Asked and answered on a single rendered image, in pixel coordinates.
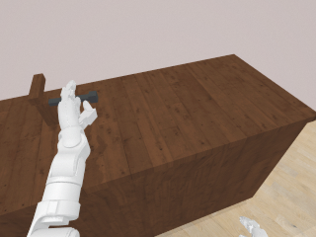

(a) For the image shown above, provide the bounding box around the robot left upper arm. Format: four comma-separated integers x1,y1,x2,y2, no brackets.
30,227,80,237

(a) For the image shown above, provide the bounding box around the tap lever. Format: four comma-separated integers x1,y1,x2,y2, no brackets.
48,91,99,107

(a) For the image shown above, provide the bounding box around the robot left forearm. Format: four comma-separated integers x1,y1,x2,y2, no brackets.
27,125,91,237

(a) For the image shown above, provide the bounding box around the counter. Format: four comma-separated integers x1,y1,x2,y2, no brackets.
0,54,316,237

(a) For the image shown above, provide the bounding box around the right robot hand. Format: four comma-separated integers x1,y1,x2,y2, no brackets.
239,216,269,237

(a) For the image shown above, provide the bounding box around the left robot hand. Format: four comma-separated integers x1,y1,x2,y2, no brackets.
57,80,97,130

